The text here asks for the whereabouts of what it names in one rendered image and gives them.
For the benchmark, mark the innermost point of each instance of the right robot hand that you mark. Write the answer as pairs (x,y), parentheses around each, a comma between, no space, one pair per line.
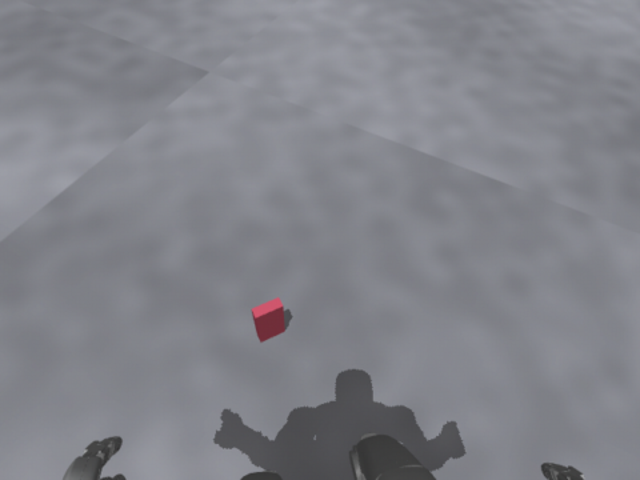
(558,472)

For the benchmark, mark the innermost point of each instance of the left robot hand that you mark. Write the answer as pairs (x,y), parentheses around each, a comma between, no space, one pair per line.
(95,456)

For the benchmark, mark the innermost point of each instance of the carton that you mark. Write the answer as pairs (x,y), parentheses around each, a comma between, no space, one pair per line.
(269,319)

